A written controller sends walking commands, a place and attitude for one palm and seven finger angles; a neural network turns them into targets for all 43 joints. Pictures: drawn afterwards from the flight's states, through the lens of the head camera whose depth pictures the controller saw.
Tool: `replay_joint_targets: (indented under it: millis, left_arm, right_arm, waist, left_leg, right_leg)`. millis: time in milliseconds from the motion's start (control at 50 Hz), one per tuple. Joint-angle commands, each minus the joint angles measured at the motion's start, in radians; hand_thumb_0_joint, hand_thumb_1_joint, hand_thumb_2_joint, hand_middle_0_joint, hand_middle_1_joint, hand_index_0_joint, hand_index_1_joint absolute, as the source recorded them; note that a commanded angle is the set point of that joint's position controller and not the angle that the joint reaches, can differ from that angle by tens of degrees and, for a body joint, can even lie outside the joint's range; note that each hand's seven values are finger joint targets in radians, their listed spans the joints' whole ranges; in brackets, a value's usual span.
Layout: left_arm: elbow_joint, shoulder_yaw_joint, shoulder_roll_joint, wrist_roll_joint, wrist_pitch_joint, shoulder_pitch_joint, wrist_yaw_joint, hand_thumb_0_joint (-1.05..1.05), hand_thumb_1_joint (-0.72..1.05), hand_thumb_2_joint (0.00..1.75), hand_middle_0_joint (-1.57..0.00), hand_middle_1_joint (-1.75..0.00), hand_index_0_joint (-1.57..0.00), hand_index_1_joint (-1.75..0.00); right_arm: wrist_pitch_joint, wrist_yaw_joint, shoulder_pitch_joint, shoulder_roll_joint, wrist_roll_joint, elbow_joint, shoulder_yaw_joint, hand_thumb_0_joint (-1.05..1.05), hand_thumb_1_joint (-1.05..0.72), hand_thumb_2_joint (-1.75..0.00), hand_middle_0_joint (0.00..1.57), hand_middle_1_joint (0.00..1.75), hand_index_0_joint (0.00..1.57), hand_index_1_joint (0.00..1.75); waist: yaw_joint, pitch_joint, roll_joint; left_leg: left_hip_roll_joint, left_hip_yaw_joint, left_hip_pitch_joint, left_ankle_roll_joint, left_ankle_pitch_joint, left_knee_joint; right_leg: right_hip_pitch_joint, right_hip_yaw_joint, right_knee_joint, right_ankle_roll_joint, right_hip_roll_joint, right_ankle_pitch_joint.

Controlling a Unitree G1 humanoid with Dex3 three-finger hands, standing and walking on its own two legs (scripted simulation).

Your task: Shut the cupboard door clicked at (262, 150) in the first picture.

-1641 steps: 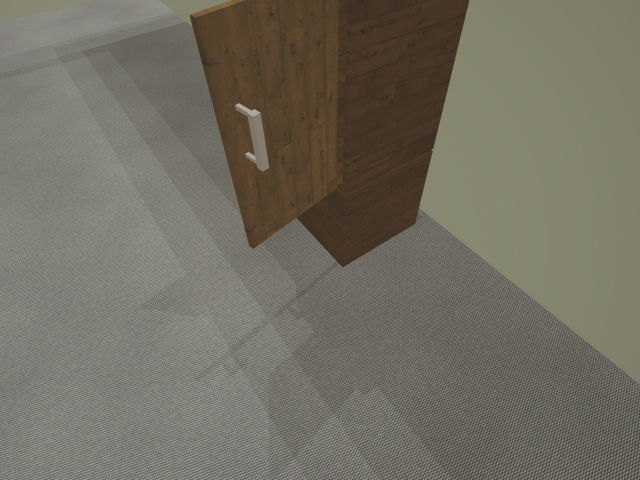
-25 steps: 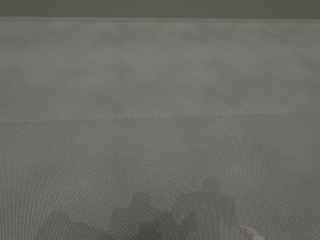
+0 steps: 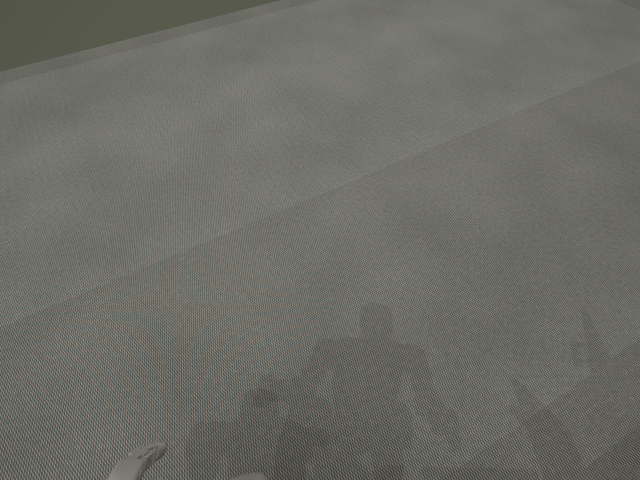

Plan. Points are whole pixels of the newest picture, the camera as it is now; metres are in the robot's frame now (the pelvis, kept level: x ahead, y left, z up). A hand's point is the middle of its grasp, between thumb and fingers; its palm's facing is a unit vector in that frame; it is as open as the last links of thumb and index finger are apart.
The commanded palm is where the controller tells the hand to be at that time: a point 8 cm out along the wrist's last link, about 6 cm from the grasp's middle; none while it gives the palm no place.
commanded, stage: turn to face it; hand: left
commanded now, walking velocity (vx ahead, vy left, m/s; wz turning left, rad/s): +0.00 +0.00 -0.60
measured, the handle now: out of the picture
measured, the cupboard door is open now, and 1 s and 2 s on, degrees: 64 64 64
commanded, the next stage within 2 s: none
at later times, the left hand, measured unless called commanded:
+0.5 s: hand (174, 461) +0.16 +0.23 -0.16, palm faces -0.24 -0.95 -0.19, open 7.4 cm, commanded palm none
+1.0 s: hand (255, 441) +0.18 +0.11 -0.13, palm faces -0.54 -0.80 -0.27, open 7.3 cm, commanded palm none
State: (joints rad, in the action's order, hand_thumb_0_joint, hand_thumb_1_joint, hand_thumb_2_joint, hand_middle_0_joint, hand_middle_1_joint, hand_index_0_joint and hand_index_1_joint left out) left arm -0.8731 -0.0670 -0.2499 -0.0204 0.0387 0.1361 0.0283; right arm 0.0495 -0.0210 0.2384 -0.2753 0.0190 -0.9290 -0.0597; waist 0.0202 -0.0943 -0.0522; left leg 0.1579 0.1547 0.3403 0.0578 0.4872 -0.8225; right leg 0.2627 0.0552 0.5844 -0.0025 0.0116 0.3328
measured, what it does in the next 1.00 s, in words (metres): steps on the spot, turning right: left foot, then right foot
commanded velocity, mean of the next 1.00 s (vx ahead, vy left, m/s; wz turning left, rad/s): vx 0.00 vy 0.00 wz -0.60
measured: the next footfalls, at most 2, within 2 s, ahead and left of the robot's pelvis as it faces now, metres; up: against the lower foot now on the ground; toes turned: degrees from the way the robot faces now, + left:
left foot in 0.32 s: +0.11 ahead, +0.13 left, +0.00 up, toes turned -7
right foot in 0.78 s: -0.02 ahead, -0.10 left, +0.00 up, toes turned -33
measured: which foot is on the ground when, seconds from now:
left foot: up 0.00-0.30, down 0.32-0.78, up 0.80-1.00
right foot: down 0.00-0.34, up 0.36-0.76, down 0.78-1.00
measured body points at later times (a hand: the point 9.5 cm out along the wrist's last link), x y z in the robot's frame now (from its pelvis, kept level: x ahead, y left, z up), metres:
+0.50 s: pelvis +0.02 +0.04 +0.01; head +0.08 +0.06 +0.46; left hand +0.17 +0.28 -0.14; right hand +0.03 -0.22 -0.11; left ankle +0.06 +0.13 -0.73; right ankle -0.06 -0.08 -0.63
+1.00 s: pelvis +0.00 -0.01 +0.02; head +0.03 -0.06 +0.46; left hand +0.21 +0.15 -0.11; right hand -0.09 -0.27 -0.14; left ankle +0.09 +0.12 -0.64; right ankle -0.05 -0.08 -0.73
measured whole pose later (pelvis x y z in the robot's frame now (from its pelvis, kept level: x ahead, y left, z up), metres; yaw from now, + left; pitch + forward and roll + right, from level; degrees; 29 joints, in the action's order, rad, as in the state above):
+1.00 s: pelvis +0.00 -0.01 +0.02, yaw -35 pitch +1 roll +1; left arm -0.89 -0.05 -0.20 -0.01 0.04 0.19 0.00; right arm 0.07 -0.01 0.17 -0.26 0.02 -0.91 -0.06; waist 0.02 -0.09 -0.03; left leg 0.08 0.03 0.53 0.10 0.35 -1.11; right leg 0.24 -0.02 0.47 -0.05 -0.03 0.25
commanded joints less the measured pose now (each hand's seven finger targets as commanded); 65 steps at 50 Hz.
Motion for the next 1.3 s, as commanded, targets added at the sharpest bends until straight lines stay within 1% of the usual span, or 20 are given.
replay_joint_targets:
  millis: [0, 80, 260, 280, 300, 320, 340, 360, 460, 660, 720, 740, 760, 780, 880, 1100, 1180, 1220, 1240, 1280]
  left_arm:
    - [0.024, -0.061, -0.221, 0.001, -0.017, 0.148, -0.046, 0.00, 0.90, 0.90, -0.20, -0.30, -0.20, -0.30]
    - [0.066, -0.044, -0.181, -0.001, -0.019, 0.041, -0.043, 0.00, 0.90, 0.90, -0.20, -0.30, -0.20, -0.30]
    - [0.068, -0.055, -0.183, -0.003, -0.004, 0.008, -0.035, 0.00, 0.90, 0.90, -0.20, -0.30, -0.20, -0.30]
    - [0.077, -0.048, -0.155, 0.006, 0.003, 0.008, -0.033, 0.00, 0.90, 0.90, -0.20, -0.30, -0.20, -0.30]
    - [0.090, -0.037, -0.087, 0.016, 0.009, 0.045, -0.028, 0.00, 0.90, 0.90, -0.20, -0.30, -0.20, -0.30]
    - [0.105, -0.031, -0.077, 0.015, 0.010, 0.038, -0.024, 0.00, 0.90, 0.90, -0.20, -0.30, -0.20, -0.30]
    - [0.109, -0.035, -0.101, 0.006, 0.010, 0.011, -0.020, 0.00, 0.90, 0.90, -0.20, -0.30, -0.20, -0.30]
    - [0.091, -0.043, -0.100, -0.002, 0.018, 0.041, -0.018, 0.00, 0.90, 0.90, -0.20, -0.30, -0.20, -0.30]
    - [0.059, -0.045, -0.076, -0.001, 0.028, 0.042, 0.013, 0.00, 0.90, 0.90, -0.20, -0.30, -0.20, -0.30]
    - [0.086, -0.023, -0.047, -0.001, 0.016, -0.034, 0.013, 0.00, 0.90, 0.90, -0.20, -0.30, -0.20, -0.30]
    - [0.051, -0.033, -0.082, 0.000, 0.007, 0.076, 0.006, 0.00, 0.90, 0.90, -0.20, -0.30, -0.20, -0.30]
    - [0.033, -0.046, -0.151, -0.007, -0.004, 0.144, -0.002, 0.00, 0.90, 0.90, -0.20, -0.30, -0.20, -0.30]
    - [0.023, -0.065, -0.258, -0.015, -0.017, 0.178, -0.018, 0.00, 0.90, 0.90, -0.20, -0.30, -0.20, -0.30]
    - [0.015, -0.066, -0.279, 0.000, -0.013, 0.210, -0.029, 0.00, 0.90, 0.90, -0.20, -0.30, -0.20, -0.30]
    - [0.062, -0.036, -0.152, 0.008, -0.025, 0.041, -0.042, 0.00, 0.90, 0.90, -0.20, -0.30, -0.20, -0.30]
    - [0.038, -0.054, -0.179, -0.006, -0.023, 0.118, -0.040, 0.00, 0.90, 0.90, -0.20, -0.30, -0.20, -0.30]
    - [0.043, -0.060, -0.180, -0.003, -0.013, 0.071, -0.043, 0.00, 0.90, 0.90, -0.20, -0.30, -0.20, -0.30]
    - [0.059, -0.047, -0.128, 0.011, -0.005, 0.048, -0.038, 0.00, 0.90, 0.90, -0.20, -0.30, -0.20, -0.30]
    - [0.071, -0.036, -0.071, 0.021, -0.003, 0.084, -0.027, 0.00, 0.90, 0.90, -0.20, -0.30, -0.20, -0.30]
    - [0.088, -0.040, -0.100, 0.003, -0.003, 0.059, -0.021, 0.00, 0.90, 0.90, -0.20, -0.30, -0.20, -0.30]
  right_arm:
    - [-0.027, -0.014, -0.105, -0.069, -0.007, 0.131, -0.008, 0.00, -0.90, -0.90, 0.20, 0.30, 0.20, 0.30]
    - [-0.019, 0.002, -0.055, -0.063, -0.004, 0.096, -0.011, 0.00, -0.90, -0.90, 0.20, 0.30, 0.20, 0.30]
    - [-0.044, -0.006, 0.010, -0.054, -0.015, 0.095, -0.011, 0.00, -0.90, -0.90, 0.20, 0.30, 0.20, 0.30]
    - [-0.053, -0.011, 0.046, -0.087, -0.012, 0.084, -0.016, 0.00, -0.90, -0.90, 0.20, 0.30, 0.20, 0.30]
    - [-0.065, -0.014, 0.077, -0.179, 0.002, 0.082, -0.029, 0.00, -0.90, -0.90, 0.20, 0.30, 0.20, 0.30]
    - [-0.059, -0.018, 0.100, -0.236, 0.008, 0.093, -0.039, 0.00, -0.90, -0.90, 0.20, 0.30, 0.20, 0.30]
    - [-0.054, -0.018, 0.090, -0.217, 0.015, 0.104, -0.030, 0.00, -0.90, -0.90, 0.20, 0.30, 0.20, 0.30]
    - [-0.058, -0.018, 0.016, -0.170, 0.015, 0.114, -0.015, 0.00, -0.90, -0.90, 0.20, 0.30, 0.20, 0.30]
    - [-0.060, -0.028, -0.025, -0.125, 0.010, 0.123, -0.007, 0.00, -0.90, -0.90, 0.20, 0.30, 0.20, 0.30]
    - [-0.048, -0.005, 0.049, -0.159, 0.011, 0.064, -0.038, 0.00, -0.90, -0.90, 0.20, 0.30, 0.20, 0.30]
    - [-0.041, 0.001, -0.008, -0.164, 0.002, 0.075, -0.044, 0.00, -0.90, -0.90, 0.20, 0.30, 0.20, 0.30]
    - [-0.038, 0.007, -0.020, -0.123, -0.007, 0.088, -0.039, 0.00, -0.90, -0.90, 0.20, 0.30, 0.20, 0.30]
    - [-0.034, 0.013, -0.065, -0.035, -0.006, 0.140, -0.016, 0.00, -0.90, -0.90, 0.20, 0.30, 0.20, 0.30]
    - [-0.017, 0.002, -0.100, -0.073, -0.004, 0.153, -0.014, 0.00, -0.90, -0.90, 0.20, 0.30, 0.20, 0.30]
    - [-0.013, 0.007, -0.052, -0.068, 0.000, 0.090, -0.021, 0.00, -0.90, -0.90, 0.20, 0.30, 0.20, 0.30]
    - [-0.025, -0.003, -0.146, -0.051, -0.009, 0.136, -0.012, 0.00, -0.90, -0.90, 0.20, 0.30, 0.20, 0.30]
    - [-0.038, -0.013, -0.069, -0.049, -0.020, 0.119, -0.010, 0.00, -0.90, -0.90, 0.20, 0.30, 0.20, 0.30]
    - [-0.053, -0.020, 0.009, -0.106, -0.015, 0.094, -0.017, 0.00, -0.90, -0.90, 0.20, 0.30, 0.20, 0.30]
    - [-0.059, -0.021, 0.022, -0.203, 0.001, 0.102, -0.033, 0.00, -0.90, -0.90, 0.20, 0.30, 0.20, 0.30]
    - [-0.044, -0.022, 0.021, -0.192, 0.014, 0.134, -0.023, 0.00, -0.90, -0.90, 0.20, 0.30, 0.20, 0.30]
  waist:
    - [-0.079, 0.152, 0.301]
    - [-0.022, 0.142, 0.209]
    - [0.011, 0.139, 0.217]
    - [0.025, 0.154, 0.140]
    - [0.026, 0.192, -0.115]
    - [0.032, 0.183, -0.265]
    - [0.037, 0.153, -0.149]
    - [-0.006, 0.136, -0.187]
    - [-0.020, 0.120, -0.113]
    - [0.030, 0.149, -0.173]
    - [-0.041, 0.169, -0.106]
    - [-0.078, 0.188, 0.077]
    - [-0.106, 0.141, 0.394]
    - [-0.122, 0.137, 0.321]
    - [-0.014, 0.142, 0.224]
    - [-0.054, 0.139, 0.194]
    - [-0.015, 0.177, 0.196]
    - [0.020, 0.205, 0.074]
    - [0.011, 0.217, -0.204]
    - [0.011, 0.151, -0.120]
  left_leg:
    - [-0.034, -0.156, 0.367, 0.023, 0.055, -0.363]
    - [-0.061, -0.132, 0.213, 0.043, -0.085, -0.253]
    - [-0.128, -0.118, -0.089, 0.023, -0.225, 0.281]
    - [-0.093, -0.135, -0.223, 0.013, -0.302, 0.410]
    - [0.134, -0.375, -0.338, -0.061, -0.382, 0.507]
    - [0.325, -0.526, -0.307, -0.173, -0.504, 0.535]
    - [0.334, -0.503, -0.199, -0.223, -0.489, 0.531]
    - [0.296, -0.440, -0.148, -0.205, -0.414, 0.562]
    - [0.177, -0.172, -0.235, -0.169, -0.563, 0.508]
    - [0.226, -0.060, -0.275, -0.177, -0.641, 0.417]
    - [0.194, 0.013, -0.137, -0.098, -0.487, 0.275]
    - [0.119, 0.060, -0.025, -0.039, -0.301, 0.122]
    - [-0.046, 0.074, 0.255, 0.019, 0.149, -0.118]
    - [-0.054, -0.076, 0.284, 0.012, 0.168, -0.277]
    - [-0.042, -0.154, 0.270, 0.039, -0.132, -0.343]
    - [-0.106, -0.161, 0.189, 0.040, -0.063, -0.032]
    - [-0.141, -0.157, -0.016, 0.021, -0.162, 0.250]
    - [-0.032, -0.229, -0.290, -0.011, -0.329, 0.486]
    - [0.225, -0.473, -0.403, -0.109, -0.486, 0.527]
    - [0.327, -0.470, -0.224, -0.234, -0.603, 0.510]
  right_leg:
    - [-0.326, -0.365, -0.176, -0.217, 0.312, -0.794]
    - [-0.163, -0.248, -0.192, -0.172, 0.218, -0.633]
    - [0.000, -0.378, -0.098, -0.123, 0.163, -0.430]
    - [0.091, -0.334, -0.038, -0.074, 0.099, -0.329]
    - [0.233, -0.219, 0.137, -0.010, -0.043, -0.018]
    - [0.291, -0.096, 0.384, 0.029, -0.073, 0.321]
    - [0.252, -0.132, 0.527, 0.023, -0.024, 0.304]
    - [0.268, -0.137, 0.589, 0.032, -0.004, 0.248]
    - [0.295, -0.056, 0.594, 0.065, 0.024, 0.093]
    - [0.134, 0.050, 0.171, 0.041, 0.007, 0.117]
    - [-0.100, 0.052, -0.100, 0.009, 0.003, -0.121]
    - [-0.213, -0.090, -0.224, -0.029, 0.111, -0.224]
    - [-0.282, -0.450, -0.279, -0.135, 0.343, -0.496]
    - [-0.207, -0.483, -0.281, -0.217, 0.405, -0.559]
    - [-0.176, -0.263, -0.228, -0.152, 0.200, -0.558]
    - [-0.180, -0.446, -0.206, -0.211, 0.207, -0.523]
    - [-0.110, -0.469, -0.112, -0.156, 0.163, -0.586]
    - [0.097, -0.373, -0.001, -0.058, 0.033, -0.331]
    - [0.284, -0.219, 0.196, 0.003, -0.099, 0.126]
    - [0.257, -0.131, 0.508, 0.033, -0.030, 0.285]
